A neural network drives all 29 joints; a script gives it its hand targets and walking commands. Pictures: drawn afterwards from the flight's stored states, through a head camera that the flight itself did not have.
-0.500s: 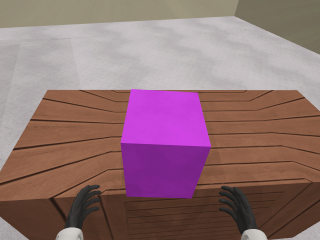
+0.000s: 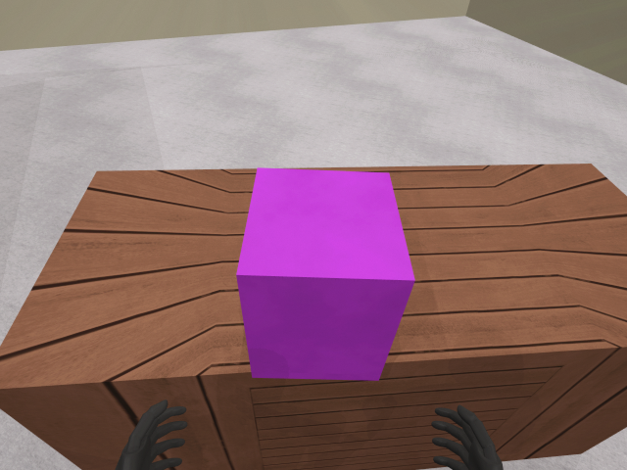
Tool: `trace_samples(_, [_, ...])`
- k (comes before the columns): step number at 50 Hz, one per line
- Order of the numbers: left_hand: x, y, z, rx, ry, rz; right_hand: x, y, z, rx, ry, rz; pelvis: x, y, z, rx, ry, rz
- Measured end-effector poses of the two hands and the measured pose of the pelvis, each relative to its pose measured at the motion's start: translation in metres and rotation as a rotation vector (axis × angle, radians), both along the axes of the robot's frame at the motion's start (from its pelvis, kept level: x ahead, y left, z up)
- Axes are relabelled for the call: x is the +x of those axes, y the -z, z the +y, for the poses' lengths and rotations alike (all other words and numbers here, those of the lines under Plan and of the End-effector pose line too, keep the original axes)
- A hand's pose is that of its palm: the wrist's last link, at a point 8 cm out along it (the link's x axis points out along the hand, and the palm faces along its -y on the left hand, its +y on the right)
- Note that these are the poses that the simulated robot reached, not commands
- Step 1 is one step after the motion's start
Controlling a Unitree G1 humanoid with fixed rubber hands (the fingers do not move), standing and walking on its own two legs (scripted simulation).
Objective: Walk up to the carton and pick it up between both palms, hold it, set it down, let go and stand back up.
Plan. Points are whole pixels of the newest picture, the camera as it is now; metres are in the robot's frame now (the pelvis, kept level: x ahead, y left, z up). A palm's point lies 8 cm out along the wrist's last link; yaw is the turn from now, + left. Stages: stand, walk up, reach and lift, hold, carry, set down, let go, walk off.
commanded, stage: set down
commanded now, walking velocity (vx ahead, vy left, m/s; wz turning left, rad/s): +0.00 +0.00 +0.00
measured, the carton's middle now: (319, 276) +0.41 +0.01 +0.02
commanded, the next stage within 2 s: let go in 1.70 s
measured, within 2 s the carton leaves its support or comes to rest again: neither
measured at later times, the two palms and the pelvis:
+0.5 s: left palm out of the picture +0.15 +0.22 -0.07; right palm out of the picture +0.16 -0.19 -0.07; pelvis +0.00 +0.00 +0.00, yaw +0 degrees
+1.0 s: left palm out of the picture +0.14 +0.23 -0.10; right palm out of the picture +0.15 -0.19 -0.10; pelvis -0.02 +0.01 +0.00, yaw +1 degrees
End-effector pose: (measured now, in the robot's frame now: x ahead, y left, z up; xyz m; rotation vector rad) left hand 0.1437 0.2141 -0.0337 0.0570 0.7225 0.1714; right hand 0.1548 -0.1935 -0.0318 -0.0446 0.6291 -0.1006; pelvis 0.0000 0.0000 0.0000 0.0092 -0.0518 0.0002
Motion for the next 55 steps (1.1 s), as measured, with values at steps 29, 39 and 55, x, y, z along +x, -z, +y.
trace_samples(29, [0.007,0.038,0.009,0.009,0.029,0.251,0.008,0.040,0.005,-0.025,-0.013,0.207,0.002,0.002,0.000,0.002,-0.009,0.036])
trace_samples(39, [0.004,0.051,0.012,0.013,0.042,0.336,0.007,0.054,0.005,-0.037,-0.018,0.281,-0.003,0.003,0.004,-0.001,-0.016,0.043])
trace_samples(55, [-0.009,0.072,0.013,0.022,0.048,0.470,-0.013,0.077,0.008,-0.044,-0.020,0.405,-0.026,0.006,0.008,-0.008,-0.022,0.060])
